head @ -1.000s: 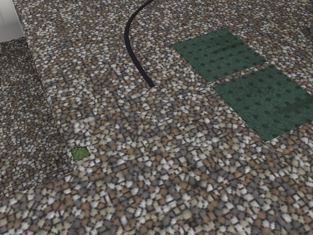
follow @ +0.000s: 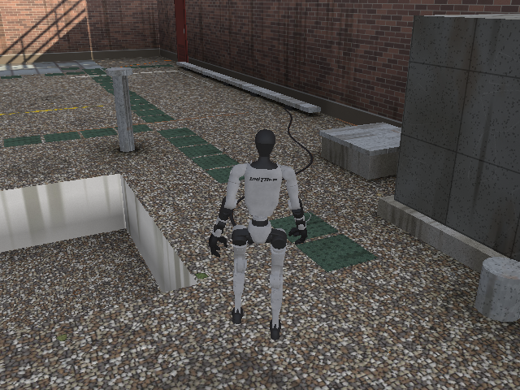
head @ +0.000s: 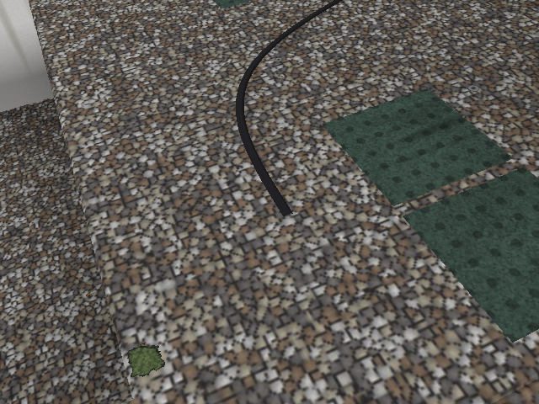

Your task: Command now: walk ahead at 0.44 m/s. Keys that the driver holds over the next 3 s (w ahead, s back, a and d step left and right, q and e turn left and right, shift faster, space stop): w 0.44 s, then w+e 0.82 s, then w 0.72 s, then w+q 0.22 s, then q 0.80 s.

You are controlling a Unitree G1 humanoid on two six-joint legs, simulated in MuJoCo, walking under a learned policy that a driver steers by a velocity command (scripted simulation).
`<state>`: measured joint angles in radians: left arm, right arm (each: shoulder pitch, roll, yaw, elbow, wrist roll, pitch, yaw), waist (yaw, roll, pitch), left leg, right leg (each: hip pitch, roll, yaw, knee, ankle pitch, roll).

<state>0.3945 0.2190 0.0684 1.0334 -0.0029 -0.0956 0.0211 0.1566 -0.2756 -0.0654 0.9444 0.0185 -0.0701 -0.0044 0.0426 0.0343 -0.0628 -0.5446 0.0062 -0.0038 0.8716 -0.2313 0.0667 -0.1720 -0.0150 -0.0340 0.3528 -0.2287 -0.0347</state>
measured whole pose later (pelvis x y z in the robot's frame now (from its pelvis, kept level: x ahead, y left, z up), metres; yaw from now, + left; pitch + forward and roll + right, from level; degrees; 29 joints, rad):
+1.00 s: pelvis +0.53 +0.02 -0.02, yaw -15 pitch +1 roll +0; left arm 0.14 0.26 0.09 0.79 -0.01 -0.06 -0.03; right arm 0.24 -0.25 -0.05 0.94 0.03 -0.12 0.00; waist 0.00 0.00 0.07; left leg -0.33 0.02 -0.01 1.26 -0.41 0.02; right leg -0.42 0.08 -0.04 0.55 -0.16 -0.10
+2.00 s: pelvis +1.04 -0.18 -0.02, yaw -29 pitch +2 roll +0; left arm 0.15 0.26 0.05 0.70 0.00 -0.08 -0.03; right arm 0.32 -0.30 -0.05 0.86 0.02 -0.08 0.01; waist -0.03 0.03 0.02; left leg -0.39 0.04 -0.02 1.14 -0.40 0.02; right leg -0.38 0.02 -0.04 0.51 -0.17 -0.06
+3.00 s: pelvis +1.32 -0.32 -0.01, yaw +3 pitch +2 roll +1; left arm 0.18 0.26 0.06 0.69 0.02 -0.01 0.03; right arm 0.19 -0.35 -0.10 0.63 0.02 0.06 -0.02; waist 0.01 0.04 0.02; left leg -0.57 -0.09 -0.10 1.13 -0.43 -0.06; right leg -0.30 -0.03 0.00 0.49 -0.22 0.00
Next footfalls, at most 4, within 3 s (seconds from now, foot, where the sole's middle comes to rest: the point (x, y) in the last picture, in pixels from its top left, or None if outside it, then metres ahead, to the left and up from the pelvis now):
0.34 left None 0.32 0.17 -0.79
0.90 right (339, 373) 0.63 -0.07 -0.79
1.36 left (296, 270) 0.96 0.04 -0.79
1.88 right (410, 238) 1.08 -0.31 -0.79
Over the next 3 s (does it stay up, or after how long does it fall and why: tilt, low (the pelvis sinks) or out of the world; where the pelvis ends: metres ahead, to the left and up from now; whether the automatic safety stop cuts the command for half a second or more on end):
stays up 1.32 -0.32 -0.01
